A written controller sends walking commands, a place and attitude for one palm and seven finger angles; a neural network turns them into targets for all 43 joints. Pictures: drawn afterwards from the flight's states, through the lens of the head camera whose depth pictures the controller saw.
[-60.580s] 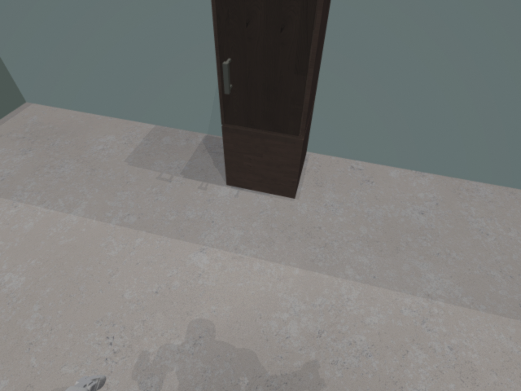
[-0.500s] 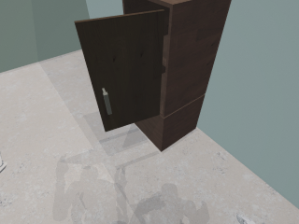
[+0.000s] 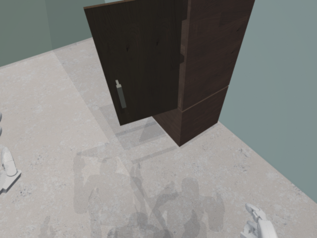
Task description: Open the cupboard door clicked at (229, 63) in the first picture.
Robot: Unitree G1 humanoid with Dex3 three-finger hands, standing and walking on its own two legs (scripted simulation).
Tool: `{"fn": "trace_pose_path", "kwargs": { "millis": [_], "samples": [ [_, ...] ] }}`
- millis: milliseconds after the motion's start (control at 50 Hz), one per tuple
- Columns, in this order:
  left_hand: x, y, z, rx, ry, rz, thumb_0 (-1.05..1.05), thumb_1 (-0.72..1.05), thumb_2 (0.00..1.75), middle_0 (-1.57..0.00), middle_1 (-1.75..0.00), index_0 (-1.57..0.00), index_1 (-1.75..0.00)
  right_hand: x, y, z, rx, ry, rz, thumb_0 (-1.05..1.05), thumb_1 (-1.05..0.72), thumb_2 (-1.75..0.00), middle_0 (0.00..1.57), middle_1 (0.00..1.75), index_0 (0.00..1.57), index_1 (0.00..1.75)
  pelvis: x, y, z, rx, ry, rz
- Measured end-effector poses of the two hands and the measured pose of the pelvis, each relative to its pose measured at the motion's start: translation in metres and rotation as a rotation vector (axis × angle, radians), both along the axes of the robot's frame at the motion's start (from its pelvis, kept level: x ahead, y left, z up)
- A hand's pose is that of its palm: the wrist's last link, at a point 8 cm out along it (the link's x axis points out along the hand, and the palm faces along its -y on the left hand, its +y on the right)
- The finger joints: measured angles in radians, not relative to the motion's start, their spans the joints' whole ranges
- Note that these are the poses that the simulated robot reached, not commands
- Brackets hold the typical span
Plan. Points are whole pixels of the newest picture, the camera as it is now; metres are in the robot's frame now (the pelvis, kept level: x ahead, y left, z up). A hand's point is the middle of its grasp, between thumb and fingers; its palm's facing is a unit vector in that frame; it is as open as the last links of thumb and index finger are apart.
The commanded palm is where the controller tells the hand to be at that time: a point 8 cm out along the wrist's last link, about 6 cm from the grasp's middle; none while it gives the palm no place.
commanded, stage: stop stepping back and stand still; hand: left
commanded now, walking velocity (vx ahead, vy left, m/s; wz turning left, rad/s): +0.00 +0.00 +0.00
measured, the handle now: (120, 94) +0.70 +0.22 -0.10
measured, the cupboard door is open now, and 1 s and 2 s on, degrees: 76 76 76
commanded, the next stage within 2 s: let the arm hang, fingers relaxed in 0.72 s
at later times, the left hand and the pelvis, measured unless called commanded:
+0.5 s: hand out of the picture +0.16 +0.29 +0.15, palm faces +0.41 -0.80 -0.45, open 7.4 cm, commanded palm +0.10 +0.33 +0.18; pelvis -0.04 +0.03 +0.01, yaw +0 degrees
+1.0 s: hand out of the picture +0.11 +0.26 -0.08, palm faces +0.04 -0.92 -0.38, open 7.4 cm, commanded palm none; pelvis -0.06 +0.04 -0.01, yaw +0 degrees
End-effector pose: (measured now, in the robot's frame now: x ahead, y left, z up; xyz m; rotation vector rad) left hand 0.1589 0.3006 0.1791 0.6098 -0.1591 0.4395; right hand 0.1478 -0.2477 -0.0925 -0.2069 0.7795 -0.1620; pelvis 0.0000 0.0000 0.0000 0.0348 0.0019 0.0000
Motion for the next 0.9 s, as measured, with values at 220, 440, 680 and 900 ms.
{"fn": "trace_pose_path", "kwargs": {
  "millis": [220, 440, 680, 900],
  "samples": [
    [-0.016, -0.001, 0.016, 0.019, -0.073, -0.11, 0.01, 0.88, 0.9, -0.22, -0.3, -0.21, -0.3, 0.019, 0.043, 0.028, 0.019, -0.121, 0.072, 0.01, -0.91, -0.9, 0.2, 0.3, 0.21, 0.3, -0.016, 0.01, 0.0, -0.038, -0.011, -0.005],
    [-0.036, 0.03, -0.009, -0.092, 0.009, -0.029, 0.01, 0.89, 0.9, -0.21, -0.3, -0.21, -0.3, -0.034, 0.047, 0.022, -0.017, -0.035, 0.024, 0.01, -0.91, -0.9, 0.21, 0.3, 0.21, 0.3, -0.036, 0.028, 0.005, -0.05, -0.018, -0.009],
    [-0.052, 0.033, 0.003, -0.034, -0.003, -0.054, 0.01, 0.89, 0.9, -0.22, -0.3, -0.21, -0.3, -0.061, 0.05, 0.016, -0.023, 0.007, 0.011, 0.01, -0.91, -0.9, 0.21, 0.3, 0.21, 0.3, -0.049, 0.034, 0.007, -0.06, -0.014, 0.0],
    [-0.034, 0.04, -0.087, -0.178, 0.321, -0.021, 0.0, 0.89, 0.9, -0.21, -0.3, -0.2, -0.3, -0.046, 0.047, -0.005, 0.019, 0.037, 0.091, 0.01, -0.91, -0.9, 0.21, 0.3, 0.21, 0.3, -0.052, 0.039, 0.0, -0.055, 0.004, 0.014]
  ]
}}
